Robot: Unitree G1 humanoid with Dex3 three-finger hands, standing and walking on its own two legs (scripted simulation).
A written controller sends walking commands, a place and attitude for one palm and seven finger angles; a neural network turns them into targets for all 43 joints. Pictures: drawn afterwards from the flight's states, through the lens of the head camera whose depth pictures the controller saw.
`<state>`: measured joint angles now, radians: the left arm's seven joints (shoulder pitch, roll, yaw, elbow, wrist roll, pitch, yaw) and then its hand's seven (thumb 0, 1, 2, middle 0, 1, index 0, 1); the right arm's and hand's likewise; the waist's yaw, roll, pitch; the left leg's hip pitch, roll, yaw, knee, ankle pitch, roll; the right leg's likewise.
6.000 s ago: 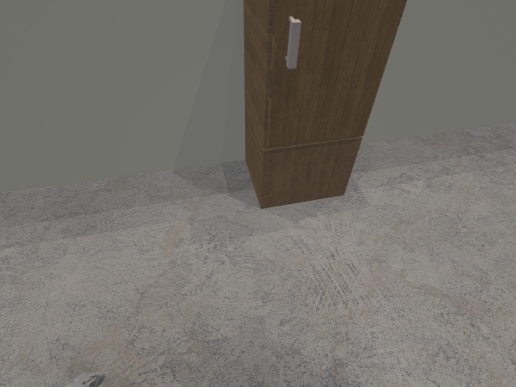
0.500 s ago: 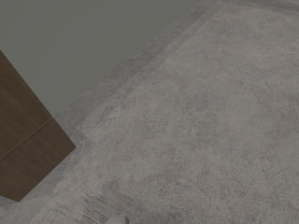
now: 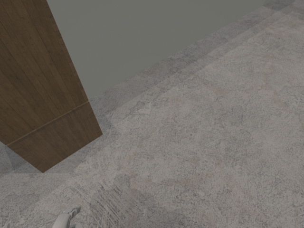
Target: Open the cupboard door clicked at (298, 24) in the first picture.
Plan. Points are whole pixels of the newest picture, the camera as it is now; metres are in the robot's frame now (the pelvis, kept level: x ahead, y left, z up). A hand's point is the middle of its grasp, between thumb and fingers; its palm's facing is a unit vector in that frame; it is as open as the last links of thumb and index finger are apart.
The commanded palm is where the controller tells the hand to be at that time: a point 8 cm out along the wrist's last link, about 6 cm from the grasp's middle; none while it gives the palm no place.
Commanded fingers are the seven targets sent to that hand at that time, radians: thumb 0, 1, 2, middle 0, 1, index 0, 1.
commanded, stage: turn to face it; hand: left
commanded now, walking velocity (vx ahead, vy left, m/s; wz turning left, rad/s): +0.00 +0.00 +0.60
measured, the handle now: out of the picture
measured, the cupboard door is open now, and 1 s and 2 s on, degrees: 0 0 0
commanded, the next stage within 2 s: take the last steps up to it in 0.98 s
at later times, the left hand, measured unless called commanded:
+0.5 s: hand out of the picture -0.05 +0.21 -0.17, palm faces +0.37 -0.89 -0.27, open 7.4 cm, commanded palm none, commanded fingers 0.00 0.90 0.90 -0.20 -0.30 -0.20 -0.30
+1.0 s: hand out of the picture -0.03 +0.18 -0.14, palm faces +0.52 -0.80 -0.29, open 7.4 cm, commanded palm none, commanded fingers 0.00 0.90 0.90 -0.20 -0.30 -0.20 -0.30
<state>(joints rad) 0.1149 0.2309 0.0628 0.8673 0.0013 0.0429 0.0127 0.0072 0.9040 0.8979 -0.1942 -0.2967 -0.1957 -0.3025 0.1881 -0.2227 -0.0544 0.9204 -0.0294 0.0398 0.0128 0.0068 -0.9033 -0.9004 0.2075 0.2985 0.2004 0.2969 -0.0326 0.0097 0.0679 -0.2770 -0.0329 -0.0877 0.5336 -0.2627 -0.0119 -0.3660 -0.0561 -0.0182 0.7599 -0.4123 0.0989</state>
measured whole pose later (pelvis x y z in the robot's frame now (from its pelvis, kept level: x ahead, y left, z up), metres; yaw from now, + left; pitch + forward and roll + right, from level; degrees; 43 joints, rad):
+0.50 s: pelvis -0.02 -0.01 +0.00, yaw +20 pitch -1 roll +1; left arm 0.25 0.23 0.06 0.92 0.02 0.03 0.02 0.01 0.90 0.90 -0.20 -0.30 -0.20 -0.30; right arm 0.16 -0.26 -0.07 0.93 -0.02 0.06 0.04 0.01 -0.91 -0.90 0.20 0.30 0.19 0.30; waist 0.01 -0.02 0.09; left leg -0.31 0.05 0.10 0.68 -0.35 -0.06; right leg -0.23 -0.20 -0.32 0.63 -0.36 0.02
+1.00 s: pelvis -0.01 -0.04 +0.00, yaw +32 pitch -1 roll +1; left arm 0.18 0.18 0.03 0.90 0.02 0.01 0.02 0.01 0.90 0.90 -0.20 -0.30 -0.20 -0.30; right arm 0.20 -0.23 -0.06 0.95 -0.02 0.06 0.01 0.01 -0.91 -0.90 0.21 0.30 0.20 0.30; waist -0.02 0.06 0.05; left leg -0.39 -0.04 -0.07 0.82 -0.45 -0.03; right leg -0.27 -0.05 -0.10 0.62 -0.32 -0.01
